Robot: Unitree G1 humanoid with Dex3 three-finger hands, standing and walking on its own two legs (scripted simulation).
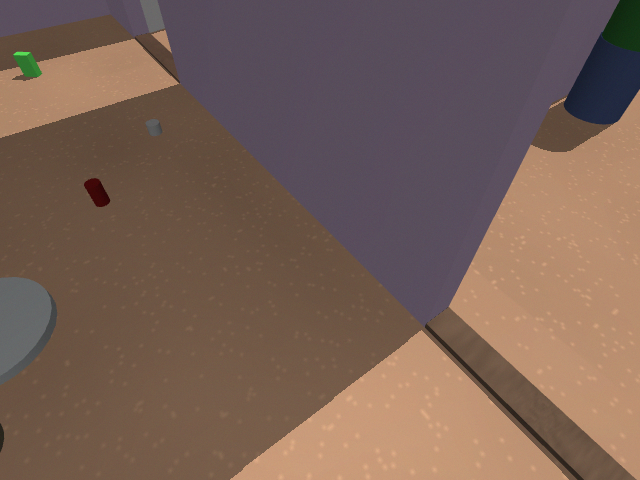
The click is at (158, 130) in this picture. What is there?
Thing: low tin
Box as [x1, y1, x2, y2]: [146, 119, 162, 135]
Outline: 146,122 148,131 151,135 157,135 161,133 162,131 158,120 150,119
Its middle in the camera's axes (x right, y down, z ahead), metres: -0.92 -0.63 +2.14
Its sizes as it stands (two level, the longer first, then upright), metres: 0.072 0.072 0.063
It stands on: the floor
